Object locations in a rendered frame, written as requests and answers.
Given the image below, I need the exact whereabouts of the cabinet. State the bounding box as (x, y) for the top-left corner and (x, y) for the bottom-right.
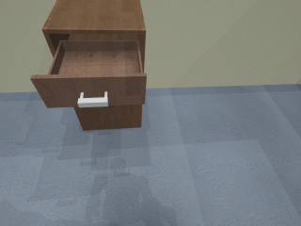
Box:
(42, 0), (146, 131)

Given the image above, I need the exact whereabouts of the handle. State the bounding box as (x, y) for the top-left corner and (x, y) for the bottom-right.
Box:
(77, 91), (108, 108)

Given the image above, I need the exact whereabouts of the drawer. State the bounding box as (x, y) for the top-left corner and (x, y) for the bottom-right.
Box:
(30, 40), (147, 108)

